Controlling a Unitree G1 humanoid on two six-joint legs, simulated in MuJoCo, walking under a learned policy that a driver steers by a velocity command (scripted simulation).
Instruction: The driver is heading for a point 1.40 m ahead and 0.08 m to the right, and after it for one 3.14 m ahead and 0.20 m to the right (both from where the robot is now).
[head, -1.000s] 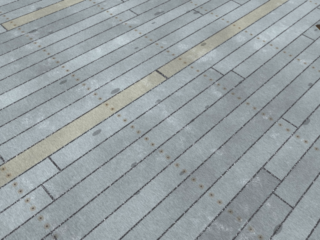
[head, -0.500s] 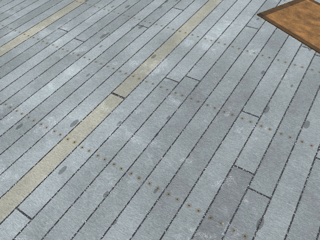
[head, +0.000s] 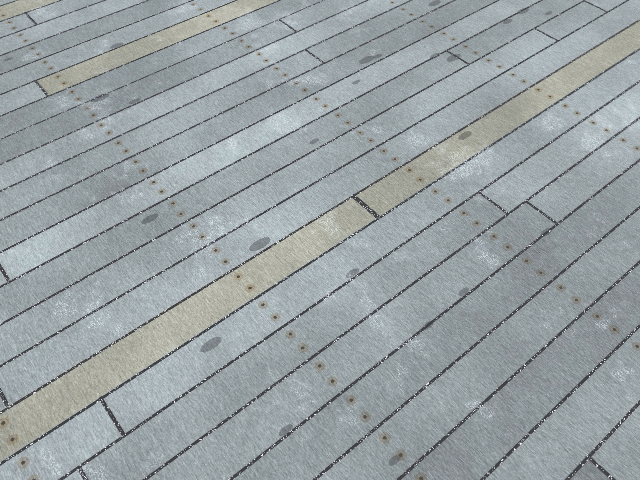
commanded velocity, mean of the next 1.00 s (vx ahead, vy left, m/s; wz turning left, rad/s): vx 0.50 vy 0.00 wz -0.06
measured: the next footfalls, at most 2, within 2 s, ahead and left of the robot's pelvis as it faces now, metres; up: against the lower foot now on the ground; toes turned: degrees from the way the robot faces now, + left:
right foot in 0.38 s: +0.42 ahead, -0.10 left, +0.00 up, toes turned +10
left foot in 0.88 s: +0.67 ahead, +0.10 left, +0.00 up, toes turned -7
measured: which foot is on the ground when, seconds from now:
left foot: down 0.00-0.40, up 0.42-0.86, down 0.88-1.00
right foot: up 0.00-0.36, down 0.38-0.88, up 0.90-1.00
